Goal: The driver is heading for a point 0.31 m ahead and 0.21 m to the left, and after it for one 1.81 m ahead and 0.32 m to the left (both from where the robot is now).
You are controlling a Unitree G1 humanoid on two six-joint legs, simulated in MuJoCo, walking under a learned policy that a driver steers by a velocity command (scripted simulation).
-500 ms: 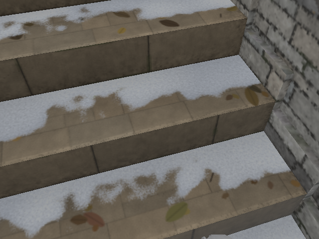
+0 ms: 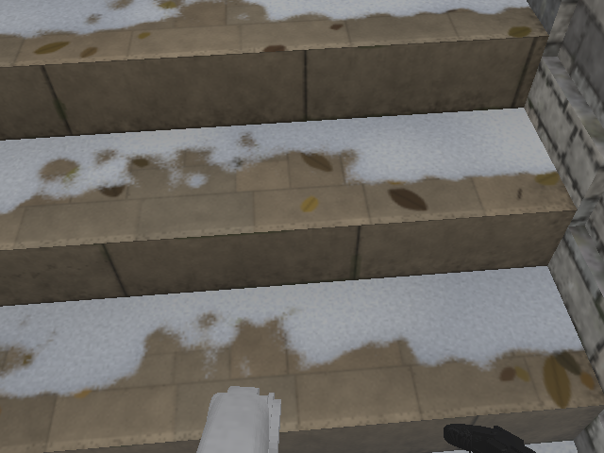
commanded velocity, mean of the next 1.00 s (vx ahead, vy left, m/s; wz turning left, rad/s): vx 0.50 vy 0.00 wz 0.32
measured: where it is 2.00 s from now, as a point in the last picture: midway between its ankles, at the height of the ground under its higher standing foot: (192, 12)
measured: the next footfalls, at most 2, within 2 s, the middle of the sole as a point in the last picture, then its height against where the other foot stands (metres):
left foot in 0.16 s outside the picture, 0.16 m higher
right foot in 0.66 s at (314, 340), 0.17 m higher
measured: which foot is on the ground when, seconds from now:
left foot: up 0.00-0.14, down 0.16-0.68, up 0.70-1.00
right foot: down 0.00-0.16, up 0.18-0.64, down 0.66-1.00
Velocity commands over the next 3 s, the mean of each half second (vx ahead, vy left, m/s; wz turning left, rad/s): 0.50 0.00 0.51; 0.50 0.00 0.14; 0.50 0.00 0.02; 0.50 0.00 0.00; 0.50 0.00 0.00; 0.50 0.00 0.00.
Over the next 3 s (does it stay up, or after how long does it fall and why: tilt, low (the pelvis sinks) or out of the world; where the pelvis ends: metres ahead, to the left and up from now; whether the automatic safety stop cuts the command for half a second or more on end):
stays up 1.66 0.38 0.98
